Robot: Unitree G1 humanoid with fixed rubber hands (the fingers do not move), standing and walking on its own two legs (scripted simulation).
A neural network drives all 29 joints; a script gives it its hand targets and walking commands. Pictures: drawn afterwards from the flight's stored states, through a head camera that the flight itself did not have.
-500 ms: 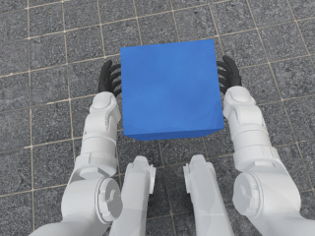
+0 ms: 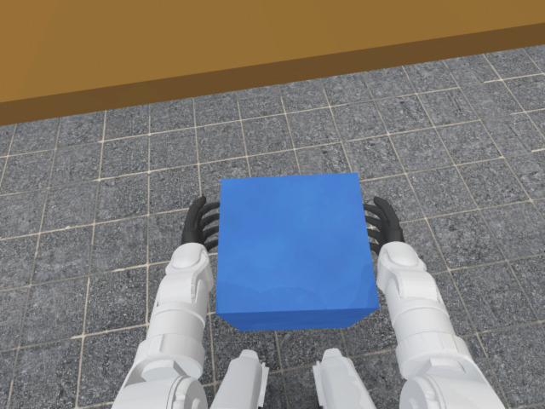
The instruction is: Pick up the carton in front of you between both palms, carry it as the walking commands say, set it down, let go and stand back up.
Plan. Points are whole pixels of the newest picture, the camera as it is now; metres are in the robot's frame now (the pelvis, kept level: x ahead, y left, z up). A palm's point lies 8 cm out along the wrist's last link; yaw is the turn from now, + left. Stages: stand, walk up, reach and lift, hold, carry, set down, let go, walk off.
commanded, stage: reach and lift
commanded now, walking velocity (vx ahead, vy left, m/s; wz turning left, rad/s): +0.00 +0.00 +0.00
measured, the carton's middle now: (291, 261) +0.37 +0.00 -0.11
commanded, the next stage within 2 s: hold in 1.58 s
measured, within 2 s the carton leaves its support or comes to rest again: neither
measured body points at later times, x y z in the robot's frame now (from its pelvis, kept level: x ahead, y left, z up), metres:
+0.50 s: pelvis +0.05 +0.00 +0.11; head +0.04 +0.00 +0.56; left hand +0.35 +0.15 +0.11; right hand +0.35 -0.15 +0.10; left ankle +0.05 +0.13 -0.61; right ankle +0.06 -0.13 -0.61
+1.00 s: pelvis +0.03 +0.00 +0.12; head +0.00 +0.00 +0.57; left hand +0.34 +0.15 +0.15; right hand +0.34 -0.15 +0.14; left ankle +0.05 +0.13 -0.61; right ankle +0.06 -0.13 -0.61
